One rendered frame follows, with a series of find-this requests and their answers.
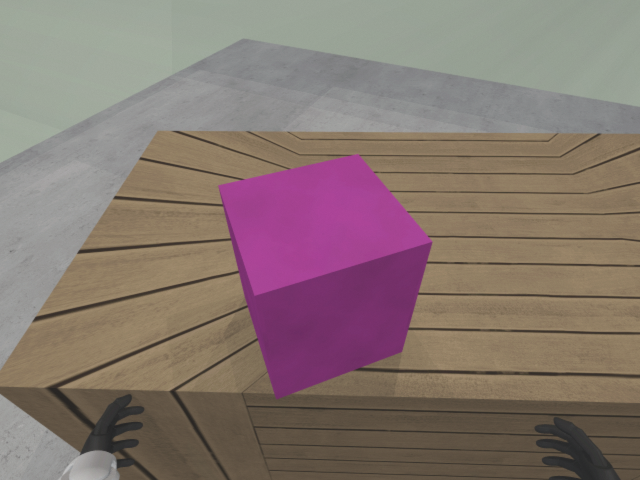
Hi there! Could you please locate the right robot hand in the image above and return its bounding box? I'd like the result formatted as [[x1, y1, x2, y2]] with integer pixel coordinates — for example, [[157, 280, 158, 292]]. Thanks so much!
[[535, 417, 621, 480]]

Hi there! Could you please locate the pedestal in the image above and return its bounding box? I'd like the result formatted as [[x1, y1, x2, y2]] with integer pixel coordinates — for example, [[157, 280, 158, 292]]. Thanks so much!
[[0, 131, 640, 480]]

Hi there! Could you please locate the carton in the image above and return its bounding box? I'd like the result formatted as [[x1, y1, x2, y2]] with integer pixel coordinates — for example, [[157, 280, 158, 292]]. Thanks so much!
[[218, 154, 432, 399]]

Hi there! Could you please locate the left robot hand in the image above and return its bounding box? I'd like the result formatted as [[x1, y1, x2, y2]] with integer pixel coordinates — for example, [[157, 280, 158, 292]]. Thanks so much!
[[80, 394, 144, 469]]

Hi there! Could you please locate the left robot forearm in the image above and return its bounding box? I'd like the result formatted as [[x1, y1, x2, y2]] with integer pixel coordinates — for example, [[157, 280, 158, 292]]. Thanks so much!
[[58, 450, 120, 480]]

